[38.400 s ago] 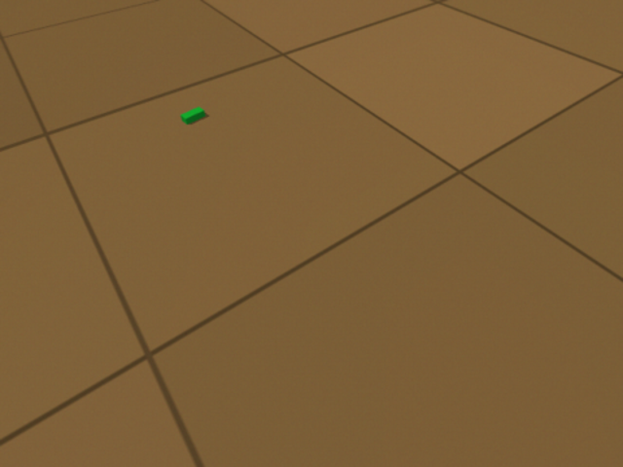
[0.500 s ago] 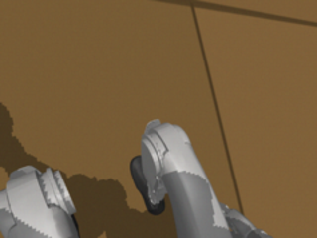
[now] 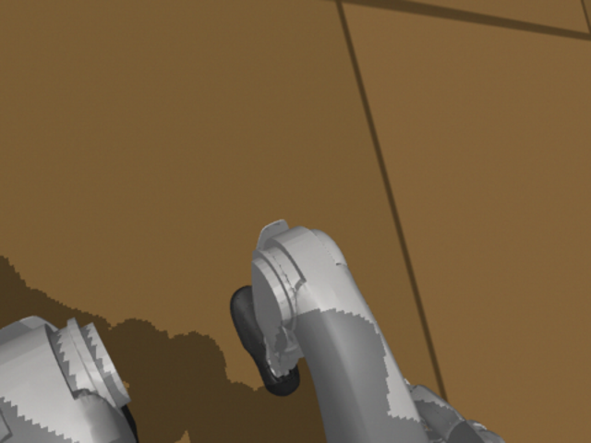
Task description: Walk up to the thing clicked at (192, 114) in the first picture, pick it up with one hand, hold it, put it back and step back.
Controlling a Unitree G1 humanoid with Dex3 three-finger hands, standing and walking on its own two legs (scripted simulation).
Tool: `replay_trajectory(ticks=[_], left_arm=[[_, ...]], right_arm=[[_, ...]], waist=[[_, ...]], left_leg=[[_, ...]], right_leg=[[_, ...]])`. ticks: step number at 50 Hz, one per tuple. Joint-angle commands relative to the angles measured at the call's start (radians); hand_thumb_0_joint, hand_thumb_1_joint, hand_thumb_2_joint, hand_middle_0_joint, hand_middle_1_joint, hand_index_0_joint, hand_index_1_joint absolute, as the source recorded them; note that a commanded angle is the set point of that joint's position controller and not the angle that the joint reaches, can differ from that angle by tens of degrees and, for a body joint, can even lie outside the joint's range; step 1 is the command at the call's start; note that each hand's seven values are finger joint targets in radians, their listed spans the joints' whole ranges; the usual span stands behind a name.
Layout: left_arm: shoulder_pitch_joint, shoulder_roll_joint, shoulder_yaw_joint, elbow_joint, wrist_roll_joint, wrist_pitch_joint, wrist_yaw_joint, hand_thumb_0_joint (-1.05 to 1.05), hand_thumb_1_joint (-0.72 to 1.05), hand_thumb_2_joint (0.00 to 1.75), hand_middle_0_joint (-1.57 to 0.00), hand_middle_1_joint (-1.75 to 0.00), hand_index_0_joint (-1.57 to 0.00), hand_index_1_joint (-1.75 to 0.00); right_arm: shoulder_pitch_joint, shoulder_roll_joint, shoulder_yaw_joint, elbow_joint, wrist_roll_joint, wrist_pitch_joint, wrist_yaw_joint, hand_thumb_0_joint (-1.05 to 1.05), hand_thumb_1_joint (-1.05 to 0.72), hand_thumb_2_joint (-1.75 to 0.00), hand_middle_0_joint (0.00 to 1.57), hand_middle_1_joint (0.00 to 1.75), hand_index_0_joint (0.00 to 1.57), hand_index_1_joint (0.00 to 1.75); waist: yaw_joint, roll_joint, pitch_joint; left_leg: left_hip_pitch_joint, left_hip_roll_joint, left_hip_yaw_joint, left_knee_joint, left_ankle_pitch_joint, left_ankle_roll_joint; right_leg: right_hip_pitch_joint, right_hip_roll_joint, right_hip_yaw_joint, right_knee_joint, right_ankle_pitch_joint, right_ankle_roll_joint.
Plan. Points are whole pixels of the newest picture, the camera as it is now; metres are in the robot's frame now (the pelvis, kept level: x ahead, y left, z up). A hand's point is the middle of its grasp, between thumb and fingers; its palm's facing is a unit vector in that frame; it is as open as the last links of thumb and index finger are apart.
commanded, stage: open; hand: left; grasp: from above
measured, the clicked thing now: out of the picture +0.47 +0.33 -0.28
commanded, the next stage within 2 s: withdraw in 1.08 s
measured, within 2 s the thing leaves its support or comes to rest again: neither
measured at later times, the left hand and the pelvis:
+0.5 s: hand out of the picture +0.46 +0.33 -0.24, palm faces -0.45 -0.12 -0.88, open 10.3 cm; pelvis +0.00 +0.00 +0.00, yaw +0 degrees
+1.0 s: hand out of the picture +0.46 +0.33 -0.24, palm faces -0.45 -0.12 -0.88, open 13.0 cm; pelvis +0.00 +0.00 +0.00, yaw -1 degrees
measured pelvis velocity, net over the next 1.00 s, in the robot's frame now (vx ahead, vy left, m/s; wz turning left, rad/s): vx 0.00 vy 0.00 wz -0.01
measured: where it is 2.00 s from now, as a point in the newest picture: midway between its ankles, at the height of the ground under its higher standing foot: (205, 407)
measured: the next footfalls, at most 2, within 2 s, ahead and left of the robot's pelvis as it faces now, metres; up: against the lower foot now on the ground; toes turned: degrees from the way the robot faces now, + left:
none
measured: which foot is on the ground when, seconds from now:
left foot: down 0.00-1.00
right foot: down 0.00-1.00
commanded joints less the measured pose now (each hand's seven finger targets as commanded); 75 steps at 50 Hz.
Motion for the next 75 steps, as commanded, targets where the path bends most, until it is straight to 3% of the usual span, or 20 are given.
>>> replay_trajectory(ticks=[1, 3, 9, 19, 24, 25, 32, 39, 42, 43, 50, 52, 58, 62, 64, 70, 71, 72, 73, 75], left_arm=[[-0.261, 0.214, -0.007, -0.108, -0.027, 0.009, 0.043, 0.00, 0.73, 0.44, -1.06, -0.42, -1.09, -0.38], [-0.271, 0.218, -0.020, -0.112, -0.024, 0.006, 0.046, 0.00, 0.70, 0.43, -1.06, -0.39, -1.08, -0.36], [-0.267, 0.219, -0.017, -0.120, -0.036, 0.009, 0.045, 0.00, 0.27, 0.52, -0.75, -0.47, -0.75, -0.46], [-0.271, 0.234, -0.013, -0.126, -0.042, 0.011, 0.041, 0.00, -0.03, 0.63, -0.50, -0.60, -0.50, -0.60], [-0.254, 0.202, -0.033, -0.106, -0.053, 0.011, 0.021, 0.00, -0.10, 0.67, -0.42, -0.69, -0.43, -0.68], [-0.270, 0.231, -0.018, -0.128, -0.057, 0.007, 0.024, 0.00, -0.13, 0.70, -0.41, -0.69, -0.41, -0.69], [-0.270, 0.239, -0.018, -0.146, -0.052, -0.001, 0.023, 0.00, -0.24, 0.78, -0.31, -0.78, -0.31, -0.78], [-0.251, 0.230, -0.024, -0.129, -0.043, 0.003, 0.024, 0.00, -0.32, 0.85, -0.24, -0.82, -0.23, -0.84], [-0.248, 0.209, -0.038, -0.127, -0.045, 0.004, 0.018, 0.00, -0.33, 0.85, -0.22, -0.86, -0.22, -0.86], [-0.265, 0.233, -0.026, -0.136, -0.052, 0.002, 0.023, 0.00, -0.34, 0.86, -0.20, -0.88, -0.20, -0.88], [-0.242, 0.218, -0.026, -0.136, -0.047, 0.009, 0.014, 0.00, -0.39, 0.92, -0.17, -0.89, -0.16, -0.90], [-0.271, 0.248, -0.015, -0.169, -0.048, 0.006, 0.016, 0.00, -0.38, 0.91, -0.16, -0.91, -0.15, -0.91], [-0.256, 0.241, -0.022, -0.165, -0.052, 0.007, 0.003, 0.00, -0.42, 0.93, -0.12, -0.94, -0.12, -0.94], [-0.243, 0.279, 0.003, -0.166, -0.051, 0.008, 0.008, 0.00, -0.46, 0.94, -0.14, -0.96, -0.14, -0.95], [-0.292, 0.300, 0.026, -0.252, -0.048, 0.008, 0.012, 0.00, -0.47, 0.95, -0.12, -0.97, -0.13, -0.96], [-0.266, 0.260, 0.090, -0.345, -0.070, 0.087, 0.012, 0.00, -0.51, 0.98, -0.10, -0.98, -0.09, -0.98], [-0.262, 0.253, 0.106, -0.422, -0.084, 0.108, 0.002, 0.00, -0.52, 0.99, -0.08, -0.99, -0.08, -0.99], [-0.274, 0.190, 0.071, -0.479, -0.107, 0.124, -0.016, 0.00, -0.53, 1.00, -0.08, -0.99, -0.08, -1.00], [-0.275, 0.083, 0.002, -0.502, -0.126, 0.144, -0.048, 0.00, -0.54, 1.01, -0.08, -1.01, -0.07, -1.01], [-0.234, 0.084, 0.007, -0.518, -0.156, 0.185, -0.096, 0.00, -0.53, 1.01, -0.08, -1.01, -0.07, -1.02]], right_arm=[[0.163, -0.344, -0.102, 0.003, 0.006, -0.011, -0.011, 0.00, -0.90, -0.90, 0.20, 0.30, 0.20, 0.30], [0.164, -0.351, -0.103, 0.009, 0.008, -0.011, -0.015, 0.00, -0.90, -0.90, 0.20, 0.30, 0.20, 0.30], [0.161, -0.345, -0.094, 0.009, 0.013, -0.018, -0.009, 0.00, -0.90, -0.90, 0.20, 0.30, 0.20, 0.30], [0.165, -0.344, -0.089, 0.013, 0.018, -0.013, -0.011, 0.00, -0.89, -0.90, 0.20, 0.30, 0.20, 0.30], [0.157, -0.341, -0.086, 0.004, 0.015, -0.013, -0.009, 0.00, -0.90, -0.90, 0.20, 0.30, 0.20, 0.30], [0.167, -0.345, -0.088, 0.011, 0.017, -0.006, -0.014, 0.00, -0.89, -0.90, 0.20, 0.30, 0.20, 0.30], [0.168, -0.342, -0.084, 0.000, 0.020, 0.004, -0.017, 0.00, -0.89, -0.90, 0.20, 0.30, 0.20, 0.30], [0.167, -0.356, -0.083, -0.007, 0.015, -0.001, -0.018, 0.00, -0.89, -0.90, 0.20, 0.30, 0.20, 0.30], [0.168, -0.346, -0.082, -0.009, 0.015, -0.003, -0.016, 0.00, -0.89, -0.90, 0.20, 0.30, 0.20, 0.30], [0.161, -0.341, -0.076, -0.008, 0.017, -0.003, -0.019, 0.00, -0.89, -0.90, 0.20, 0.30, 0.20, 0.30], [0.176, -0.343, -0.073, -0.006, 0.015, -0.005, -0.015, 0.00, -0.89, -0.90, 0.20, 0.30, 0.20, 0.30], [0.178, -0.345, -0.079, -0.008, 0.021, -0.001, -0.017, 0.00, -0.89, -0.90, 0.20, 0.30, 0.20, 0.30], [0.177, -0.347, -0.073, -0.014, 0.018, -0.005, -0.017, 0.00, -0.89, -0.90, 0.20, 0.30, 0.20, 0.30], [0.175, -0.350, -0.080, -0.022, 0.024, 0.002, -0.023, 0.00, -0.90, -0.90, 0.20, 0.30, 0.20, 0.30], [0.191, -0.356, -0.095, -0.017, 0.023, 0.004, -0.023, 0.00, -0.90, -0.90, 0.20, 0.30, 0.20, 0.30], [0.232, -0.334, -0.163, 0.005, 0.037, -0.001, 0.004, 0.00, -0.90, -0.90, 0.20, 0.30, 0.20, 0.30], [0.242, -0.335, -0.182, 0.006, 0.043, 0.005, 0.007, 0.00, -0.90, -0.90, 0.20, 0.30, 0.20, 0.30], [0.220, -0.317, -0.198, -0.001, 0.061, 0.009, 0.012, 0.00, -0.90, -0.90, 0.20, 0.30, 0.20, 0.30], [0.216, -0.295, -0.205, 0.002, 0.071, 0.011, 0.021, 0.00, -0.90, -0.90, 0.20, 0.30, 0.20, 0.30], [0.244, -0.302, -0.238, 0.029, 0.096, 0.029, 0.026, 0.00, -0.90, -0.90, 0.20, 0.30, 0.20, 0.30]], waist=[[-0.054, 0.536, -0.592], [-0.056, 0.549, -0.612], [-0.053, 0.547, -0.610], [-0.054, 0.550, -0.619], [-0.061, 0.543, -0.585], [-0.055, 0.544, -0.615], [-0.047, 0.566, -0.639], [-0.056, 0.565, -0.593], [-0.061, 0.567, -0.593], [-0.056, 0.560, -0.589], [-0.061, 0.568, -0.587], [-0.052, 0.584, -0.627], [-0.061, 0.540, -0.582], [-0.038, 0.556, -0.620], [-0.033, 0.608, -0.670], [0.016, 0.713, -0.751], [0.044, 0.746, -0.822], [0.064, 0.778, -0.856], [0.063, 0.782, -0.872], [0.090, 0.729, -0.867]], left_leg=[[0.498, 0.035, 0.098, -0.288, 0.199, -0.001], [0.502, 0.035, 0.099, -0.285, 0.213, 0.000], [0.527, 0.040, 0.090, -0.282, 0.248, -0.006], [0.512, 0.039, 0.092, -0.290, 0.238, -0.004], [0.503, 0.038, 0.093, -0.292, 0.220, -0.005], [0.514, 0.039, 0.087, -0.310, 0.226, -0.005], [0.536, 0.040, 0.084, -0.304, 0.259, -0.010], [0.532, 0.041, 0.084, -0.301, 0.250, -0.012], [0.541, 0.043, 0.081, -0.308, 0.231, -0.013], [0.511, 0.042, 0.085, -0.307, 0.209, -0.009], [0.539, 0.046, 0.075, -0.301, 0.262, -0.017], [0.556, 0.046, 0.073, -0.310, 0.267, -0.017], [0.505, 0.041, 0.091, -0.287, 0.238, -0.006], [0.524, 0.043, 0.084, -0.308, 0.232, -0.010], [0.562, 0.043, 0.085, -0.308, 0.252, -0.013], [0.642, 0.040, 0.095, -0.335, 0.329, -0.031], [0.679, 0.037, 0.100, -0.351, 0.365, -0.033], [0.692, 0.034, 0.107, -0.363, 0.353, -0.035], [0.703, 0.032, 0.118, -0.368, 0.363, -0.032], [0.658, 0.025, 0.127, -0.398, 0.336, -0.024]], right_leg=[[0.320, 0.032, -0.153, -0.162, 0.221, -0.087], [0.332, 0.035, -0.151, -0.169, 0.232, -0.088], [0.335, 0.032, -0.158, -0.159, 0.257, -0.087], [0.354, 0.034, -0.158, -0.172, 0.252, -0.088], [0.334, 0.031, -0.160, -0.174, 0.234, -0.088], [0.355, 0.035, -0.160, -0.183, 0.237, -0.089], [0.361, 0.035, -0.160, -0.176, 0.262, -0.092], [0.325, 0.032, -0.163, -0.173, 0.247, -0.094], [0.323, 0.033, -0.162, -0.170, 0.233, -0.090], [0.338, 0.036, -0.161, -0.184, 0.222, -0.090], [0.322, 0.029, -0.166, -0.171, 0.250, -0.093], [0.339, 0.032, -0.163, -0.170, 0.258, -0.092], [0.352, 0.034, -0.157, -0.191, 0.239, -0.089], [0.362, 0.034, -0.156, -0.187, 0.229, -0.095], [0.355, 0.032, -0.154, -0.180, 0.244, -0.096], [0.293, 0.020, -0.144, -0.159, 0.285, -0.106], [0.305, 0.017, -0.137, -0.163, 0.301, -0.107], [0.280, 0.016, -0.129, -0.164, 0.283, -0.115], [0.271, 0.017, -0.122, -0.176, 0.289, -0.114], [0.258, 0.011, -0.110, -0.199, 0.275, -0.113]])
